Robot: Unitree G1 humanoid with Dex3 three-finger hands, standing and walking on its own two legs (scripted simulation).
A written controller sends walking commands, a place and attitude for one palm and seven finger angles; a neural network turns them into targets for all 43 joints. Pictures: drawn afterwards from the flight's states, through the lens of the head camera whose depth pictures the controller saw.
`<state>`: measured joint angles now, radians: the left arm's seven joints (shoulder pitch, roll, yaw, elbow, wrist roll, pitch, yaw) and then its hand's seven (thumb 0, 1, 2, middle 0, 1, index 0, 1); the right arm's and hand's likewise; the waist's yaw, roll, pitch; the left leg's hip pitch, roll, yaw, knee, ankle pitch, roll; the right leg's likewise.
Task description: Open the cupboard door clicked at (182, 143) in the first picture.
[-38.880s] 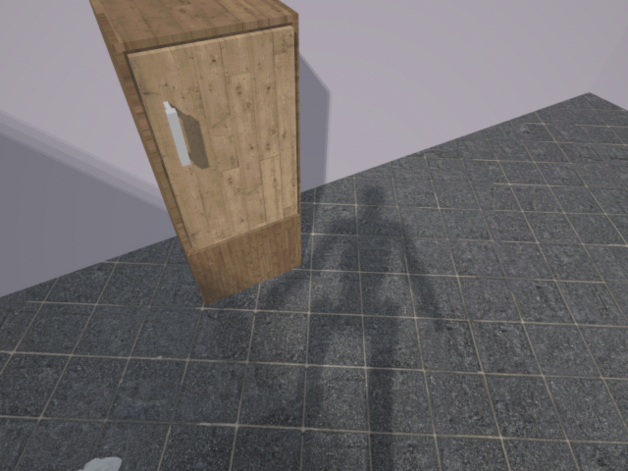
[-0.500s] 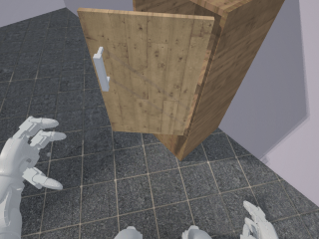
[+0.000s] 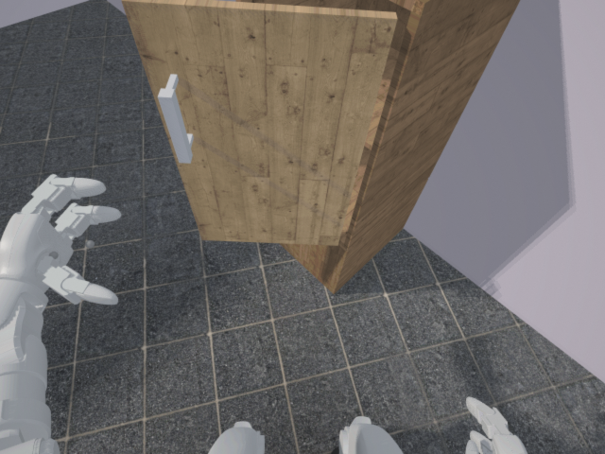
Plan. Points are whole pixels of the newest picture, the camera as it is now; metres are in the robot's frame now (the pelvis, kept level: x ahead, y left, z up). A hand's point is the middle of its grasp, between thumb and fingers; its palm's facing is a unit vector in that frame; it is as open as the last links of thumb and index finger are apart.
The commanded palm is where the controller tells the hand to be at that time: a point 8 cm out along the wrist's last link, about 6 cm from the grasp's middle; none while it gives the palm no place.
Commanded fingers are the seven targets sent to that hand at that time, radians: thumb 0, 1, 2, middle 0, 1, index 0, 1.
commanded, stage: move the hooked fingers beside the handle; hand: left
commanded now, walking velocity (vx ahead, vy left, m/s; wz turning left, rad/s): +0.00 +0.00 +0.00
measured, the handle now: (179, 120) +0.60 +0.22 +0.05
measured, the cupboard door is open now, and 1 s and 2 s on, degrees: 45 45 45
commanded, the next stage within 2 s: slide the fingers in behind the handle in 1.96 s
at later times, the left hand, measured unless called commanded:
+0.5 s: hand (117, 193) +0.43 +0.27 +0.06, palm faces -0.01 -1.00 -0.01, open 13.9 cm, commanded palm +0.41 +0.32 +0.05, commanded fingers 0.00 -0.50 0.30 -0.30 -1.20 -0.30 -1.20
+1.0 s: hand (132, 153) +0.51 +0.27 +0.06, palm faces -0.01 -1.00 -0.01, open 13.9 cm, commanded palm +0.50 +0.32 +0.05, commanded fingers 0.00 -0.50 0.30 -0.30 -1.20 -0.30 -1.20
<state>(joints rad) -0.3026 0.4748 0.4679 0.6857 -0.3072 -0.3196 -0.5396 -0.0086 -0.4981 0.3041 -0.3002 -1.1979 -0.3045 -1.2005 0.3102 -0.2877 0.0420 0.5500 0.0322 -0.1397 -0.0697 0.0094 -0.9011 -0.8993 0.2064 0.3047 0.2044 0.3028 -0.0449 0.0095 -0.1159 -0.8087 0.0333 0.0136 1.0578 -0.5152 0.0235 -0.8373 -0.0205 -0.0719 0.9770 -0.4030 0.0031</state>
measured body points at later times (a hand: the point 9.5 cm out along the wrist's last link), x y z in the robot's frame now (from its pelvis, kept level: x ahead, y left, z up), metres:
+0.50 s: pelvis +0.00 +0.00 -0.01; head +0.10 +0.03 +0.43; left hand +0.43 +0.32 +0.07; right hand +0.06 -0.27 -0.11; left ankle +0.00 +0.10 -0.67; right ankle +0.04 -0.13 -0.67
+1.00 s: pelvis -0.01 +0.01 -0.02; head +0.15 +0.04 +0.40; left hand +0.50 +0.32 +0.07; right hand +0.00 -0.27 -0.12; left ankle +0.00 +0.10 -0.67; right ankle +0.04 -0.13 -0.67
